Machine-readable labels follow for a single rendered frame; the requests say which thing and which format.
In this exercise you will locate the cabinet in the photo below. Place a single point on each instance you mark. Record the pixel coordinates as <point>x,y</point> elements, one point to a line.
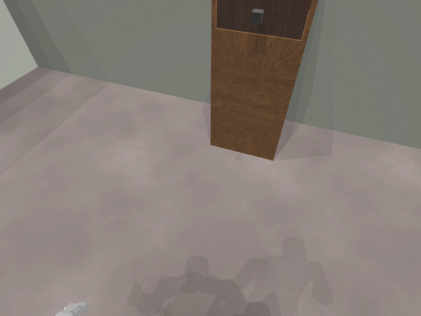
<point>252,80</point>

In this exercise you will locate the left robot hand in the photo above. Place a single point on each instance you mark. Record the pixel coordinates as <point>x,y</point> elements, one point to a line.
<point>72,309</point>

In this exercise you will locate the handle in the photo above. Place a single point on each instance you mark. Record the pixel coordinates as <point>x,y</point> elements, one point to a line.
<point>257,16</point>

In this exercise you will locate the drawer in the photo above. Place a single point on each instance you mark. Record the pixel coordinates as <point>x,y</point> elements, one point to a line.
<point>281,18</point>

